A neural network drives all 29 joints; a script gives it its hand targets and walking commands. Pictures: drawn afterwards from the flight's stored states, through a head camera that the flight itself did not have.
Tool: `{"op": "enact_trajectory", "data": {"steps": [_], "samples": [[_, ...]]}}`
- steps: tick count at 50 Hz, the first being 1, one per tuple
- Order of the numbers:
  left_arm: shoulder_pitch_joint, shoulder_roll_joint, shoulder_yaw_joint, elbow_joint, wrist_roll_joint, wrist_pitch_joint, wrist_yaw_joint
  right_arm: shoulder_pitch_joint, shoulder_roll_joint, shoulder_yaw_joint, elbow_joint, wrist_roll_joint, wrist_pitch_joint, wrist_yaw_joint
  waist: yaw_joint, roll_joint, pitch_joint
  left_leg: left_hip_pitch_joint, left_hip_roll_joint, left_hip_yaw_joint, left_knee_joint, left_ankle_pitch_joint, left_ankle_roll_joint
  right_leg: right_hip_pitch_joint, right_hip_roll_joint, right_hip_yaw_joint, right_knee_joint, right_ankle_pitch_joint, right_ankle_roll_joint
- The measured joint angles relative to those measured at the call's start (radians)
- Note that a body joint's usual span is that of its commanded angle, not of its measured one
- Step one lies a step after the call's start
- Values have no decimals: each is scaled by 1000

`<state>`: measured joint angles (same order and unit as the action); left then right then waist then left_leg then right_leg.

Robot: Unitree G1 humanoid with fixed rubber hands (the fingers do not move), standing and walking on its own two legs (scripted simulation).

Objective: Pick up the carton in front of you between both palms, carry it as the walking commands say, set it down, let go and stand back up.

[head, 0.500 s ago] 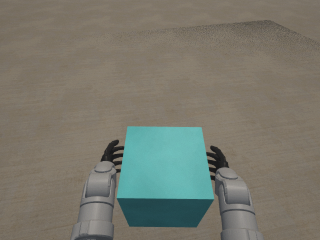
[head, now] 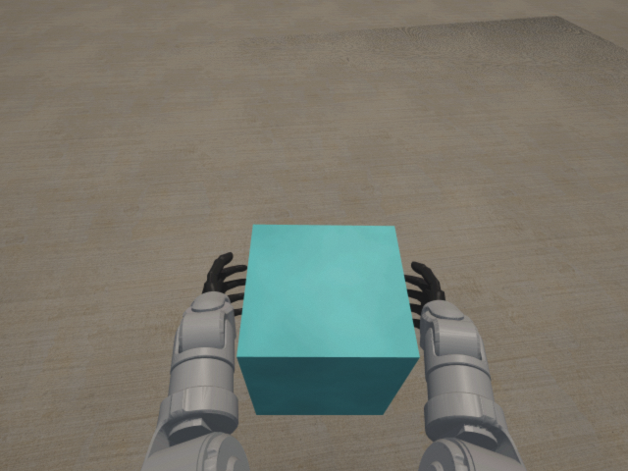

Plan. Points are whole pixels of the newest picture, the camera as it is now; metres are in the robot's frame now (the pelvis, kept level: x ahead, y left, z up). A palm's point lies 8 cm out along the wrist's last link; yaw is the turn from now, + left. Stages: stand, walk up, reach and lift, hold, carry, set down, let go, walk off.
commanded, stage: set down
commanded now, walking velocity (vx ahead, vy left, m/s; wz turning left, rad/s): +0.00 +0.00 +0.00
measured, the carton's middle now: (321, 325) +0.34 +0.01 -0.04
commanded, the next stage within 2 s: none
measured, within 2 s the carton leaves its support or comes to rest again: neither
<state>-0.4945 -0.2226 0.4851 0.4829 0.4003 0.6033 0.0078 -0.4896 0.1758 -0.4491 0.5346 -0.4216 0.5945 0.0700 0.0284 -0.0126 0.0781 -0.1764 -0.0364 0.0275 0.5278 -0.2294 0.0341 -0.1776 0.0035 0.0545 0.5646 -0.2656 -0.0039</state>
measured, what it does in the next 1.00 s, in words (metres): lowers itself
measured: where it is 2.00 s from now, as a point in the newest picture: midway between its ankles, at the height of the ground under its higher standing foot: outside the picture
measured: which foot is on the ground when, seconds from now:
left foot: down 0.00-1.00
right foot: down 0.00-1.00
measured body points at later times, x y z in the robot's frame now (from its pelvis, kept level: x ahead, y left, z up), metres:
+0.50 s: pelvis -0.02 -0.03 -0.09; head +0.20 -0.03 +0.30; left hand +0.38 +0.16 -0.17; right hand +0.41 -0.14 -0.18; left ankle +0.05 +0.11 -0.73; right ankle +0.04 -0.13 -0.73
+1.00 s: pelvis -0.05 -0.02 -0.22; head +0.24 -0.03 +0.12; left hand +0.41 +0.17 -0.31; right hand +0.48 -0.12 -0.32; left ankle +0.05 +0.11 -0.73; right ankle +0.04 -0.13 -0.73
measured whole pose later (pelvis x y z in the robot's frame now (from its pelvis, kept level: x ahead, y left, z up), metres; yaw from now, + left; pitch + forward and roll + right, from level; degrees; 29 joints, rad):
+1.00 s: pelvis -0.05 -0.02 -0.22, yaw +1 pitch +44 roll +1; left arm -0.94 -0.13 0.59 0.50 0.21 0.31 0.10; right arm -1.10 -0.09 -0.30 0.79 -0.22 0.31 0.00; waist 0.08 -0.02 -0.10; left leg -1.87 -0.04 -0.03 1.56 -0.47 -0.04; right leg -1.87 0.06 0.02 1.59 -0.49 -0.01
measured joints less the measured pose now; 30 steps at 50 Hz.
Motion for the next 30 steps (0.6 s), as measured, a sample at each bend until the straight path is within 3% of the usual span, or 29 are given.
{"op": "enact_trajectory", "data": {"steps": [8, 16, 22, 30], "samples": [[-66, 6, 61, 25, 31, -175, -15, -113, -5, -49, 90, -51, -190, 1, 33, -1, 49, -292, 17, -14, 133, -25, -19, -286, 18, -16, 125, -21, -6], [-71, 44, -3, 6, -99, -400, 10, -113, -61, 80, 66, 106, -401, -69, 39, -2, 31, -728, 27, -41, 311, -48, -42, -717, 34, -41, 301, -48, -22], [-85, 77, -32, -22, -199, -429, 23, -138, -91, 157, 35, 213, -412, -113, 41, -6, -87, -1002, 16, -79, 471, -101, -67, -999, 53, -33, 460, -90, -24], [-230, 64, 75, 21, -144, -354, 13, -280, -115, 97, 101, 182, -337, -97, 52, -3, -191, -1222, 14, -69, 653, -160, -66, -1221, 60, -28, 642, -147, -20]]}}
